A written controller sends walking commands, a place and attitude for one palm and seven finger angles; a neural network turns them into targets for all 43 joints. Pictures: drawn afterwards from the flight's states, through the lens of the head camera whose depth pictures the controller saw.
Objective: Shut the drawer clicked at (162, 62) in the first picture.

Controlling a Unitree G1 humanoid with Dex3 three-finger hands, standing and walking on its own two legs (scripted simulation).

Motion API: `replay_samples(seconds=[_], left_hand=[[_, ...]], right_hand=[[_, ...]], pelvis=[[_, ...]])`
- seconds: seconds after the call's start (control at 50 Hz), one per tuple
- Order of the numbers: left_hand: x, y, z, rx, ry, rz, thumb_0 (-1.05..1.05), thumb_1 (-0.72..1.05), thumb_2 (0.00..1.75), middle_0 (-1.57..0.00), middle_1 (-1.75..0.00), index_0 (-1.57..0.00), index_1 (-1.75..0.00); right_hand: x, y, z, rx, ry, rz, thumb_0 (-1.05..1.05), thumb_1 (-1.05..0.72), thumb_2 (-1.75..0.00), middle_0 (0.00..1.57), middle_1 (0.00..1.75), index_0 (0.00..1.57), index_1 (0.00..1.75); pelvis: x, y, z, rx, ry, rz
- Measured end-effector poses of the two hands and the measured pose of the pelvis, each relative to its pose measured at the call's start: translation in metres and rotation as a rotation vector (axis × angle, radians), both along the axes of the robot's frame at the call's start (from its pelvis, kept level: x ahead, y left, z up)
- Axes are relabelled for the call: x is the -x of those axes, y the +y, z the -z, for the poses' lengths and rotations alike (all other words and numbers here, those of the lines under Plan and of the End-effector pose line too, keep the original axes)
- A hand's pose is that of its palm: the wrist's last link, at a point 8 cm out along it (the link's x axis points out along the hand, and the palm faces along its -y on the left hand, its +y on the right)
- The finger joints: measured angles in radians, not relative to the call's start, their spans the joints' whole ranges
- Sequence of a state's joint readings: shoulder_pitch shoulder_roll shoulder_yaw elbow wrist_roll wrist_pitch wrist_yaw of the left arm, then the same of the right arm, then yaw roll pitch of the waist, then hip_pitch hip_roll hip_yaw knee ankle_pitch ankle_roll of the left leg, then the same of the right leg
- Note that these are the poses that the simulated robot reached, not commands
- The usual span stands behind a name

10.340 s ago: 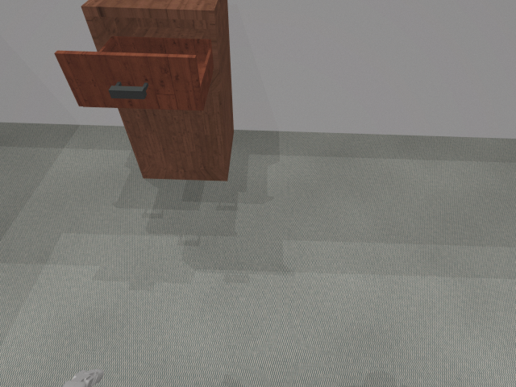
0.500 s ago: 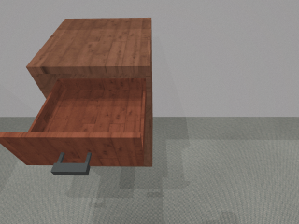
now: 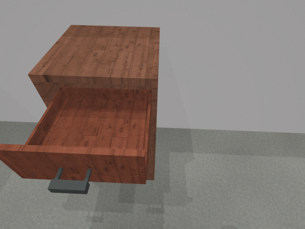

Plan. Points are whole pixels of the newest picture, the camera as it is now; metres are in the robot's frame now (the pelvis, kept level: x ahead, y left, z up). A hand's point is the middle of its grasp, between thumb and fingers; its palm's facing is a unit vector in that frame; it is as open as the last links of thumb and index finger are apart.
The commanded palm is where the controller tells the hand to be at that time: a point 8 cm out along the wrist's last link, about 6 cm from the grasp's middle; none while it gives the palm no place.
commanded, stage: come to a stop and stand still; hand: left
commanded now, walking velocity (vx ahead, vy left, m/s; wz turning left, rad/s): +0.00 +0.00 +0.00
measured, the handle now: (72, 178) +0.26 +0.26 -0.04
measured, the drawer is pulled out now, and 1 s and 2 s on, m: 0.29 0.29 0.29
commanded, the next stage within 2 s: look again from close up in 0.08 s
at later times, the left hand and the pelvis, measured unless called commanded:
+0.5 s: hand out of the picture -0.01 +0.17 -0.17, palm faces +0.02 -0.98 -0.19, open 7.4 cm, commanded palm none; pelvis +0.01 +0.00 +0.00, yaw +0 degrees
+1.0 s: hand out of the picture -0.03 +0.17 -0.17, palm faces +0.04 -0.98 -0.20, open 7.4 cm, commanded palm none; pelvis -0.01 +0.01 +0.00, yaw +0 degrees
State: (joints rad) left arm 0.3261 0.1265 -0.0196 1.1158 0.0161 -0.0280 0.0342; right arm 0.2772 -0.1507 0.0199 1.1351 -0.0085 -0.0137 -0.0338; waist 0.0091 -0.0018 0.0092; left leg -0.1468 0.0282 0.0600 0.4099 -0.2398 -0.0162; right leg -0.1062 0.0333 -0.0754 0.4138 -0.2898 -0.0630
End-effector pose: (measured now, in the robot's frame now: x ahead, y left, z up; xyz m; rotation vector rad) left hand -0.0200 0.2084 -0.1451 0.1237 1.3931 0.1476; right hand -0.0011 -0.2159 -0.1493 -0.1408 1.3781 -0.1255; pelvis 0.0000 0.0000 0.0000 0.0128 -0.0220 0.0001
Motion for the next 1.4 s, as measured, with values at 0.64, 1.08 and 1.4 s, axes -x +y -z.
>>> replay_samples(seconds=[0.64, 1.08, 1.4], left_hand=[[-0.002, 0.006, -0.002, -0.006, 0.013, 0.001, 0.01, 0.91, 0.90, -0.19, -0.30, -0.20, -0.30], [0.012, 0.028, -0.003, -0.056, 0.004, -0.010, 0.01, 0.90, 0.90, -0.20, -0.30, -0.20, -0.30], [0.013, 0.031, 0.002, -0.010, 0.012, 0.017, 0.01, 0.91, 0.90, -0.19, -0.30, -0.20, -0.30]], right_hand=[[0.015, 0.015, 0.001, -0.029, 0.056, 0.014, 0.01, -0.92, -0.90, 0.20, 0.30, 0.20, 0.30], [0.009, 0.007, 0.005, -0.002, 0.010, 0.010, 0.01, -0.92, -0.90, 0.20, 0.30, 0.20, 0.30], [0.036, 0.025, -0.002, -0.010, 0.066, 0.016, 0.01, -0.92, -0.90, 0.20, 0.30, 0.20, 0.30]], pelvis=[[-0.004, 0.004, -0.001, -0.001, -0.001, 0.002], [0.019, 0.012, 0.004, -0.006, 0.002, 0.007], [0.012, 0.023, 0.001, 0.009, 0.017, 0.006]])
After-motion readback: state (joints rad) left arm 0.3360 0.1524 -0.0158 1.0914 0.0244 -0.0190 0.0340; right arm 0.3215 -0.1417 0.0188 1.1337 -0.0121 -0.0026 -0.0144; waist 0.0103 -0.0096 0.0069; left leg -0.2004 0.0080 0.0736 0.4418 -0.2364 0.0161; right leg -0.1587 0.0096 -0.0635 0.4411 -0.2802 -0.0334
